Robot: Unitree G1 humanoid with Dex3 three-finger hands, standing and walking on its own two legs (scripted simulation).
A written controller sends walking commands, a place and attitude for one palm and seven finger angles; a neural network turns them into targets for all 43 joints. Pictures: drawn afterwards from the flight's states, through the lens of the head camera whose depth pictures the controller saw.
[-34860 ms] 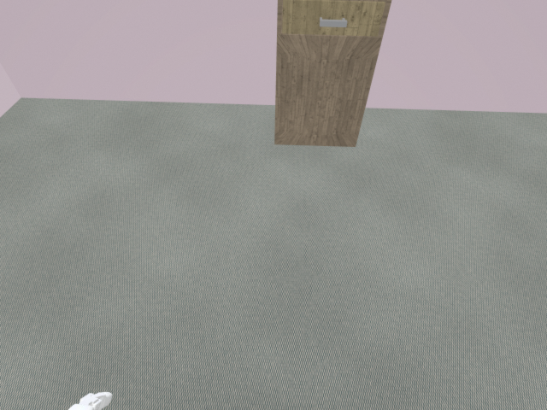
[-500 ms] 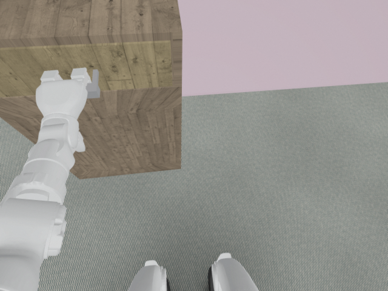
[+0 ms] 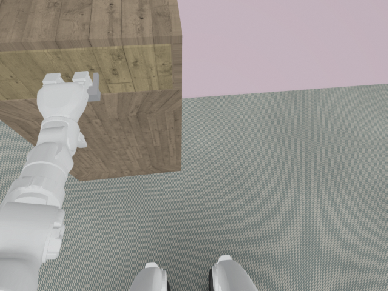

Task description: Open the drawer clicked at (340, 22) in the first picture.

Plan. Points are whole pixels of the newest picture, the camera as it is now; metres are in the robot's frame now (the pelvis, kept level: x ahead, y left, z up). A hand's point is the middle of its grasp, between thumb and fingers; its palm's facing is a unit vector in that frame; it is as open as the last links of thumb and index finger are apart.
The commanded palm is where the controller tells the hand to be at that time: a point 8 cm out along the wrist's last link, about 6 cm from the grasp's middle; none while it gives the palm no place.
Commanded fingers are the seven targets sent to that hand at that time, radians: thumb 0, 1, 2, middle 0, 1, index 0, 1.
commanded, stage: close the thumb around the handle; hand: left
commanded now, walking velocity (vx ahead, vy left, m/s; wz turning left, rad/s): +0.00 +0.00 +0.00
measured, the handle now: (71, 87) +0.55 +0.25 +0.02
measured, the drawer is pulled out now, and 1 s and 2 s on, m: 0.00 0.03 0.16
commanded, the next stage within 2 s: pull the drawer open in 0.50 s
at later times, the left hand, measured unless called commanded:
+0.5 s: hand (75, 114) +0.49 +0.24 +0.00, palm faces -0.06 -0.01 -1.00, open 6.0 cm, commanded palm +0.47 +0.22 +0.05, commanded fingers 0.00 0.90 0.90 -0.40 -1.35 -0.40 -1.35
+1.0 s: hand (74, 127) +0.46 +0.24 +0.00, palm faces -0.06 -0.03 -1.00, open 6.0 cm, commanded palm +0.41 +0.23 +0.05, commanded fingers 0.00 0.90 0.90 -0.40 -1.35 -0.40 -1.35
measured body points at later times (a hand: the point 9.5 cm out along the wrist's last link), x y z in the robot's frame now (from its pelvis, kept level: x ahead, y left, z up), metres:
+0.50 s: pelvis +0.01 +0.00 +0.00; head +0.14 +0.00 +0.43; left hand +0.49 +0.24 +0.05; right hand +0.01 -0.28 -0.12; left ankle -0.02 +0.10 -0.67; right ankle +0.01 -0.13 -0.67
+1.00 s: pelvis +0.02 +0.00 +0.02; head +0.13 +0.00 +0.46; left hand +0.45 +0.23 +0.05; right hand +0.05 -0.27 -0.11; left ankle -0.02 +0.10 -0.67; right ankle +0.01 -0.13 -0.67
